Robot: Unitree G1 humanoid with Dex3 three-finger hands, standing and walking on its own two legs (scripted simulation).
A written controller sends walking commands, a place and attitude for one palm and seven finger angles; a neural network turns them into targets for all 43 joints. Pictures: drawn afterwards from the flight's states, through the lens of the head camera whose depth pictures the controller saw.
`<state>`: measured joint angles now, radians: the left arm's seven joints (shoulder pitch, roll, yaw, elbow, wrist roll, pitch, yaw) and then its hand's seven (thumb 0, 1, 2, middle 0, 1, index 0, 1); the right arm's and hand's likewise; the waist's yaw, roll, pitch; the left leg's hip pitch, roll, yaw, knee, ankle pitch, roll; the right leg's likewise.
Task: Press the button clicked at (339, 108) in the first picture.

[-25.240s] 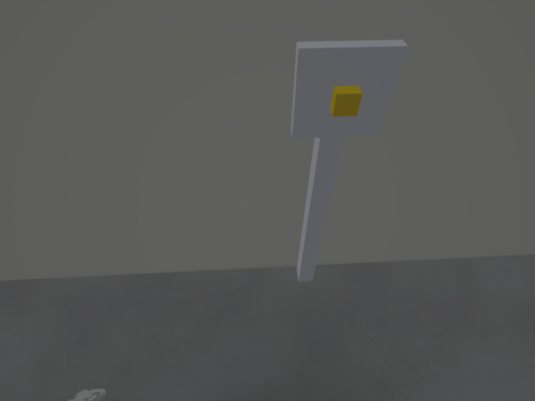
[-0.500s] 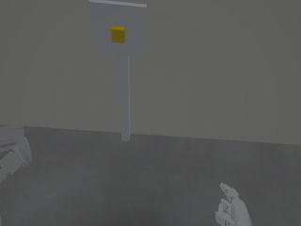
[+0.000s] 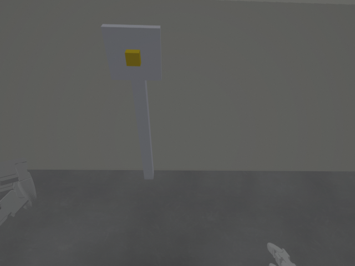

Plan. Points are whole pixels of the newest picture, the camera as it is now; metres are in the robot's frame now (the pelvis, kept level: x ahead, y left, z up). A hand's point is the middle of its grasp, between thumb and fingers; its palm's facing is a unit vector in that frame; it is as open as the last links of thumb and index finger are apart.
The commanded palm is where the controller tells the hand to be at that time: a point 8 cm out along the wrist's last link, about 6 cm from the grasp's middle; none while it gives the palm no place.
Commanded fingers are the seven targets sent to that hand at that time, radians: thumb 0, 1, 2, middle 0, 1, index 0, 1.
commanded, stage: let the arm hang, fingers relaxed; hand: left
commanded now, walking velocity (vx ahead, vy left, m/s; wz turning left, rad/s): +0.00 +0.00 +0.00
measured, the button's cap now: (133, 57) +0.81 +0.19 +0.12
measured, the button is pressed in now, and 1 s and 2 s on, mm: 0 0 0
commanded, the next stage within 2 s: stand and wait in 1.20 s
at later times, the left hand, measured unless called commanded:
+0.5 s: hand out of the picture -0.01 +0.21 -0.16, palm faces +0.06 -0.97 -0.24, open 3.9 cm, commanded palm none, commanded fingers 0.00 0.90 0.90 -0.53 -0.66 -0.53 -0.66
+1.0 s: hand out of the picture +0.00 +0.20 -0.16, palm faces +0.04 -0.98 -0.21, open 7.3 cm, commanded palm none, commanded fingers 0.00 0.90 0.90 -0.20 -0.30 -0.20 -0.30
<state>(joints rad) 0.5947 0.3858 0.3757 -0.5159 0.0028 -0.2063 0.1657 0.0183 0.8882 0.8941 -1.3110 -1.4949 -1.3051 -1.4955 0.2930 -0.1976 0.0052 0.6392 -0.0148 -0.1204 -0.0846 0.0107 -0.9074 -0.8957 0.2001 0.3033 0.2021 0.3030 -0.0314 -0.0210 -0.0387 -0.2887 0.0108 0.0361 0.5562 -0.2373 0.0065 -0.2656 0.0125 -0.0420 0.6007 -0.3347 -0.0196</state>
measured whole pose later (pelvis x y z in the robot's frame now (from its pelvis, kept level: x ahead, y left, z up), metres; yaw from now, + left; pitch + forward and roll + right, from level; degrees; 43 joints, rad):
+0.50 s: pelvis -0.01 +0.01 +0.01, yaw +2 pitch -2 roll -1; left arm 0.30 0.23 0.02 0.99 0.02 0.03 0.02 0.02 0.90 0.89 -0.83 -1.07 -0.85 -1.03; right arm 0.27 -0.17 0.01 0.99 -0.03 0.03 -0.01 0.00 -0.91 -0.90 0.20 0.30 0.20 0.30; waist 0.01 -0.01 0.06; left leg -0.24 0.02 0.02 0.50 -0.23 0.00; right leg -0.22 0.01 -0.08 0.46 -0.21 -0.03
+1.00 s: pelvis -0.01 +0.02 +0.01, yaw +1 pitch -2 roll +0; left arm 0.23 0.16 0.01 1.14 0.02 0.00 0.03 0.01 0.91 0.89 -0.22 -0.32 -0.21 -0.32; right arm 0.31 -0.14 -0.01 1.12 -0.02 0.01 -0.03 0.00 -0.91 -0.90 0.20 0.30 0.20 0.30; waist -0.01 0.02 0.05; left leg -0.18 -0.01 0.05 0.42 -0.20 0.02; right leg -0.20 -0.01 -0.05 0.43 -0.19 -0.02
